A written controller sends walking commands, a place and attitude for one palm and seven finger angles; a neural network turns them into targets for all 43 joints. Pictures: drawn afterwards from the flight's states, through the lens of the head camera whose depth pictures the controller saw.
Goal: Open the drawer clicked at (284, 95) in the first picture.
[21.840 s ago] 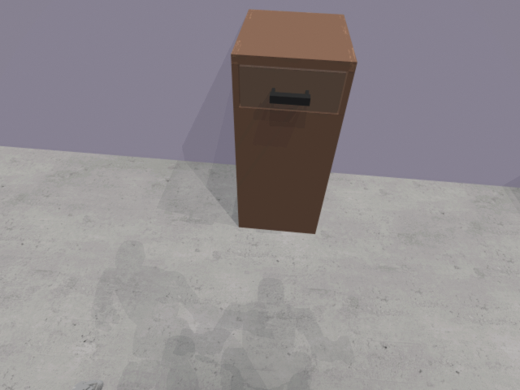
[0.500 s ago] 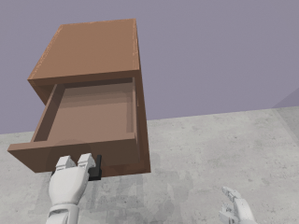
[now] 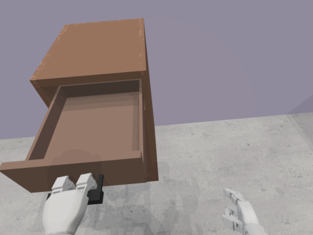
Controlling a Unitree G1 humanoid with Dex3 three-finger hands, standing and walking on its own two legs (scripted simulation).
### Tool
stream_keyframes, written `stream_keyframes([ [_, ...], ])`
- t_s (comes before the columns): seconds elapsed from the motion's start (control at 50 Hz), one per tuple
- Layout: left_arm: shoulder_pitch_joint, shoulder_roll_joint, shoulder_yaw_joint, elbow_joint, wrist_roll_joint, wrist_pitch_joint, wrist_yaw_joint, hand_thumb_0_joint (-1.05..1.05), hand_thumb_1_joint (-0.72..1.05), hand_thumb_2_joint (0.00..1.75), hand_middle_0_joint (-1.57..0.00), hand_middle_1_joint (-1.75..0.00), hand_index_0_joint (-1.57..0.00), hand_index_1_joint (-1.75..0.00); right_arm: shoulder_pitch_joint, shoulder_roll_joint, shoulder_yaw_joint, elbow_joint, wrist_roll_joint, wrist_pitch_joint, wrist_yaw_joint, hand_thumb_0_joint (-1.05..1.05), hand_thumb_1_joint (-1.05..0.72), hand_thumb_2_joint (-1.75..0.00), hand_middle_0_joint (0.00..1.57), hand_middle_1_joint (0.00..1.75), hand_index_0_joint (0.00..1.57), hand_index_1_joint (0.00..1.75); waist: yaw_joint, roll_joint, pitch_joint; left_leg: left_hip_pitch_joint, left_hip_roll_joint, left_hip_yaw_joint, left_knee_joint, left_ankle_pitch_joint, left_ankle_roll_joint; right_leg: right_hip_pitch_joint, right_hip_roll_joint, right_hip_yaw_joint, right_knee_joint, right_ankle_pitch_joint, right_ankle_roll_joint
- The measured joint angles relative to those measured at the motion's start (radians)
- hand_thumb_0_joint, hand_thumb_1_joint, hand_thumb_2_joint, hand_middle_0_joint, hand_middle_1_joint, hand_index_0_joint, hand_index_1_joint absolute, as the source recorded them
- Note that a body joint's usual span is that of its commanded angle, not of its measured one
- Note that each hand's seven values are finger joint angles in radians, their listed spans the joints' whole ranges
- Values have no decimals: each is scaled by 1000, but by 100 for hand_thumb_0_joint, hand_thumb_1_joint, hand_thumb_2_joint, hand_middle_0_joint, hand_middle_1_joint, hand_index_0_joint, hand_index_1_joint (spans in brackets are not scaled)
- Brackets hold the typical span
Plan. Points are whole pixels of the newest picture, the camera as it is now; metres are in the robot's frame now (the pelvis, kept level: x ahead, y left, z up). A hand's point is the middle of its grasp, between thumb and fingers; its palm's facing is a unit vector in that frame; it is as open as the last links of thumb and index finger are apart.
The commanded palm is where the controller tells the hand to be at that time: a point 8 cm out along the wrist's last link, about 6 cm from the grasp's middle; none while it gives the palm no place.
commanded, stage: pull the drawer open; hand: left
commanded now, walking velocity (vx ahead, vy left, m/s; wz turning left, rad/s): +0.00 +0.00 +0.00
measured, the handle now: (77, 189) +0.22 +0.23 +0.02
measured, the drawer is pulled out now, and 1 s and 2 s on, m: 0.30 0.30 0.29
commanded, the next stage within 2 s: open the thumb to release the handle in 0.08 s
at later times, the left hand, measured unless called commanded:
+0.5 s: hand (75, 210) +0.17 +0.22 +0.00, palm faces +0.04 -0.11 -0.99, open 8.4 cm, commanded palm +0.15 +0.22 +0.05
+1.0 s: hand (75, 210) +0.17 +0.22 +0.00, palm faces +0.03 -0.11 -0.99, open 13.7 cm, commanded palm +0.16 +0.22 +0.05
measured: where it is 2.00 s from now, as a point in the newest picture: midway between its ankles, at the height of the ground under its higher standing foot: outside the picture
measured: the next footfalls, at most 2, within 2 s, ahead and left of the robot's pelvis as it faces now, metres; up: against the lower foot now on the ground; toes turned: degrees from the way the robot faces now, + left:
none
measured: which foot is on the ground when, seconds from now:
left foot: down 0.00-1.00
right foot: down 0.00-1.00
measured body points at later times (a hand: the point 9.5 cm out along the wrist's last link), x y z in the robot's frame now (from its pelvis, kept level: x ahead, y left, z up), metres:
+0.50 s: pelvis +0.00 +0.00 +0.00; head +0.02 -0.03 +0.44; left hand +0.17 +0.23 +0.06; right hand +0.20 -0.21 -0.11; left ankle +0.01 +0.15 -0.70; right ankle -0.02 -0.11 -0.70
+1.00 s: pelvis -0.01 +0.00 +0.00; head +0.00 -0.03 +0.45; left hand +0.17 +0.23 +0.05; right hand +0.21 -0.21 -0.10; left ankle +0.01 +0.15 -0.70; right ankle -0.02 -0.11 -0.70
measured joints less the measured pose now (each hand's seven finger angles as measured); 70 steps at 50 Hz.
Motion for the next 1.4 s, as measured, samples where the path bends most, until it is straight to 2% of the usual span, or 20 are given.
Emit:
stream_keyframes([
  [0.2, 85, 12, 32, -65, -13, -16, 11, 7, 66, 73, -26, -135, -42, -134, 26, -20, -11, -22, -4, 2, 25, 1, -91, -90, 20, 30, 20, 30, -27, -7, -17, -29, 10, 16, 28, -21, 0, -37, 10, 17, 28, -13, 0],
  [0.28, 36, 31, 36, -20, 8, -34, 51, 4, 66, 76, -31, -134, -42, -134, 22, -32, -27, -1, -12, 6, -2, 1, -91, -90, 20, 30, 20, 29, -15, -3, -8, -56, 4, 6, 48, -24, 1, -57, 5, 8, 44, -19, 2],
  [0.36, 15, 18, 37, -13, -16, -19, 61, 1, 60, 75, -35, -133, -41, -133, 19, -31, -35, 16, -4, 11, -15, 1, -91, -90, 20, 30, 20, 29, -7, 4, -9, -66, 0, 0, 51, -20, 2, -63, 1, 2, 45, -17, 3],
  [0.42, 2, 1, 24, -10, -26, 4, 57, 1, 49, 72, -36, -131, -40, -131, 17, -25, -30, 23, 2, 13, -25, 1, -91, -90, 20, 30, 20, 29, -7, 8, -11, -59, -4, -4, 41, -14, 4, -54, -3, -2, 37, -13, 5],
  [0.56, -49, 0, 3, 28, -12, 31, 29, 0, 12, 57, -36, -127, -36, -126, 7, -9, -7, 23, 9, 13, -41, 1, -91, -90, 20, 30, 20, 29, 4, 6, -4, -32, -7, -11, 13, 6, 3, -27, -6, -10, 13, 2, 3],
  [0.68, -80, -2, -6, 57, -11, 31, 6, 0, -23, 42, -34, -123, -34, -123, -1, -4, 2, 20, 11, 5, -52, 1, -91, -90, 20, 30, 20, 30, 10, 5, 4, -11, -8, -19, -6, 20, 1, -2, -6, -18, -8, 14, 1],
  [0.8, -108, 3, -4, 81, -4, 17, -1, 0, -41, 34, -33, -121, -33, -121, -5, -7, 2, 27, 9, -2, -60, 1, -91, -90, 20, 30, 20, 30, 16, 0, 11, -2, -9, -24, -17, 29, 1, 9, -6, -23, -20, 22, -1],
  [1.1, -171, 0, -12, 128, 4, 12, 22, 0, -49, 31, -33, -120, -35, -125, 0, -15, -11, 61, 10, -3, -74, 1, -91, -90, 20, 30, 20, 30, 20, 3, 18, -16, -13, -31, -16, 39, 2, -2, -10, -29, -20, 29, 1],
  [1.28, -176, 19, -16, 99, -35, 42, -30, 0, -49, 31, -33, -120, -39, -124, 7, -6, -6, 66, 21, -6, -89, 1, -91, -90, 20, 30, 20, 30, 10, 12, 25, 35, -13, -21, -56, 53, 5, 44, -10, -19, -58, 46, 5],
  [1.4, -143, 34, -3, 11, -49, 45, -50, 0, -49, 31, -34, -121, -39, -122, 10, -11, -6, 61, 22, -12, -82, 1, -91, -90, 20, 30, 20, 30, 16, 19, 33, 84, -13, -16, -92, 64, 8, 94, -11, -15, -98, 60, 8],
])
